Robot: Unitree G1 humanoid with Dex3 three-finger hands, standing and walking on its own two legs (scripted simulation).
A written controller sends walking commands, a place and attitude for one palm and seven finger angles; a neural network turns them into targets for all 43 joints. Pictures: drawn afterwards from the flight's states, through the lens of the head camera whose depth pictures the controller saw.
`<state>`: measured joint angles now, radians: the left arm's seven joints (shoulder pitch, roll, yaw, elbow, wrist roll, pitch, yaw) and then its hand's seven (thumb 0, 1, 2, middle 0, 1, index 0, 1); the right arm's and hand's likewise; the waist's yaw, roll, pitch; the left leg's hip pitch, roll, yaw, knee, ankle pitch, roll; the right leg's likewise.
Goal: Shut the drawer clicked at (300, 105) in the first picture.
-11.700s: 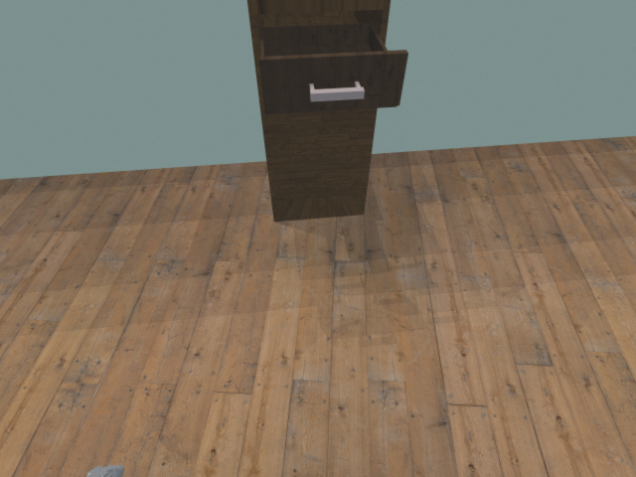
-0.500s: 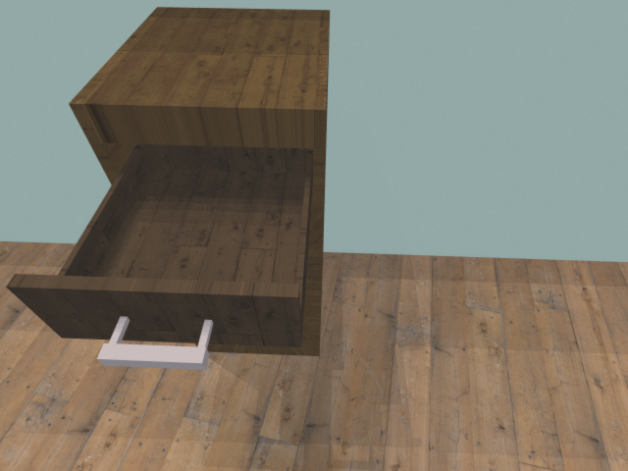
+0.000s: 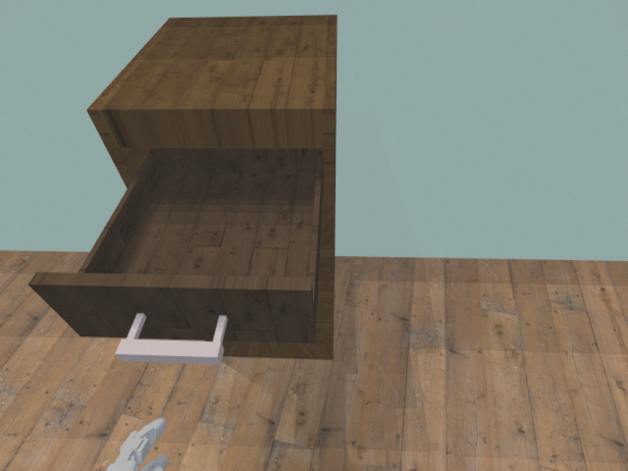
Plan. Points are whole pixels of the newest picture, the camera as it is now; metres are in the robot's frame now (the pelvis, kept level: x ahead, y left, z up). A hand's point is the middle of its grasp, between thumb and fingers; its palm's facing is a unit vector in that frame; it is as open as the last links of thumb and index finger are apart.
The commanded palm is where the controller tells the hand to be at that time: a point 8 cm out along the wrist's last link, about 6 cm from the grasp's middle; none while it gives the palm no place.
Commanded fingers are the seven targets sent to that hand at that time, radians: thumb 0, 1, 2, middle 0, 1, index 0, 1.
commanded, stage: raise the hand and make a fist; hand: left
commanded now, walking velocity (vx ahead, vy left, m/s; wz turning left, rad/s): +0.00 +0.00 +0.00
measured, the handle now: (175, 336) +0.29 +0.20 +0.02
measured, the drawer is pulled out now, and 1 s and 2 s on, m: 0.30 0.30 0.30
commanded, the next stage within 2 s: bring the fist close to the handle in 1.74 s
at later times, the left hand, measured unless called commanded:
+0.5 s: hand (191, 468) +0.14 +0.14 +0.01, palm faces -0.02 -1.00 -0.02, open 4.7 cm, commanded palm +0.10 +0.20 +0.02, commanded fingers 0.00 0.90 0.90 -0.88 -1.04 -0.88 -1.04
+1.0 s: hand (168, 458) +0.13 +0.15 +0.07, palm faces +0.03 -1.00 -0.06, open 3.1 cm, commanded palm +0.08 +0.21 +0.08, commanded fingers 0.00 0.90 0.90 -1.38 -1.58 -1.38 -1.58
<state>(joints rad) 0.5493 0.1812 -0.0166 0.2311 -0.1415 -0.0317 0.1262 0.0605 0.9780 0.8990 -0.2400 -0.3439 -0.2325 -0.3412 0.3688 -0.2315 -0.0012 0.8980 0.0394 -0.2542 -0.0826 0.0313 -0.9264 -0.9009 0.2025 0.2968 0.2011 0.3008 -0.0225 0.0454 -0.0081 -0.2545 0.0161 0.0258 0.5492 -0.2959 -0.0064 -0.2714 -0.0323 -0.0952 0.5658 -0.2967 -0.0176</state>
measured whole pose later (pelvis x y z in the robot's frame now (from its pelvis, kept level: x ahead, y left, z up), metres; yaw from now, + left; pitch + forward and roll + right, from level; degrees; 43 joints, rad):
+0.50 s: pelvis -0.03 +0.01 -0.07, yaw +1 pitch +9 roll -2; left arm 0.62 0.16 -0.03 -0.30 -0.16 -0.31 -0.17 0.02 0.90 0.90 -0.69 -0.84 -0.68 -0.83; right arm 0.19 -0.15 0.07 0.43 0.02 -0.18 -0.02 0.01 -0.90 -0.90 0.20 0.30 0.20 0.30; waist 0.05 0.04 -0.11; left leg -0.76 0.03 -0.03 1.10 -0.50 0.00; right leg -0.73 -0.04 -0.14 1.04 -0.47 -0.02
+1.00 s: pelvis -0.01 +0.01 -0.04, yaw +0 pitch +6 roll -1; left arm 0.83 0.18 -0.02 -0.52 -0.16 -0.27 -0.10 0.02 0.90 0.90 -1.19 -1.38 -1.19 -1.37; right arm 0.24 -0.22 -0.01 0.47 0.04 -0.23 -0.04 0.02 -0.90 -0.90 0.20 0.30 0.20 0.30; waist 0.02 0.04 -0.11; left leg -0.58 0.03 0.01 0.95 -0.48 0.01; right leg -0.57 -0.04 -0.10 0.92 -0.45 -0.01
